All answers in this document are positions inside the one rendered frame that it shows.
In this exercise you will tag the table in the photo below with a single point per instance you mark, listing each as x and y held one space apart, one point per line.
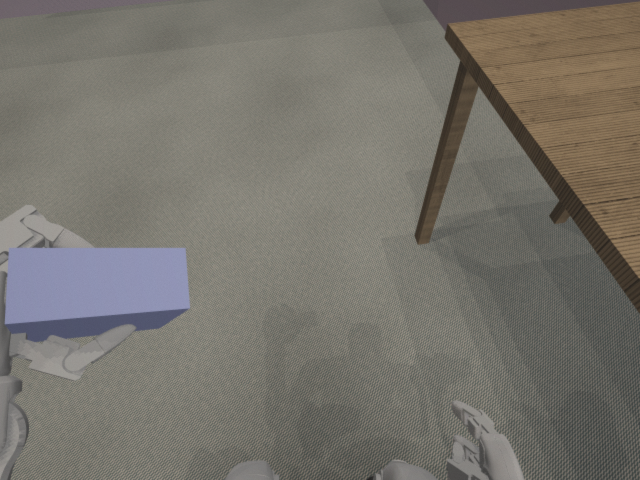
567 85

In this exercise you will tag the left robot thigh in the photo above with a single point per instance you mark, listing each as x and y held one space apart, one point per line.
252 470

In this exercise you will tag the left robot forearm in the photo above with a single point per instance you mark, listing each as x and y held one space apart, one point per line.
14 425

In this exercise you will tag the right robot hand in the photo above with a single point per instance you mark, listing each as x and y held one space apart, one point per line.
494 459

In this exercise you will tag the sponge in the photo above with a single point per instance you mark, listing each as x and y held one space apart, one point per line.
80 292

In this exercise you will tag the left robot hand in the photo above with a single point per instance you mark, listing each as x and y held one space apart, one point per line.
27 228

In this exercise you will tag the robot right shin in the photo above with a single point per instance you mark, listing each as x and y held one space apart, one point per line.
395 461

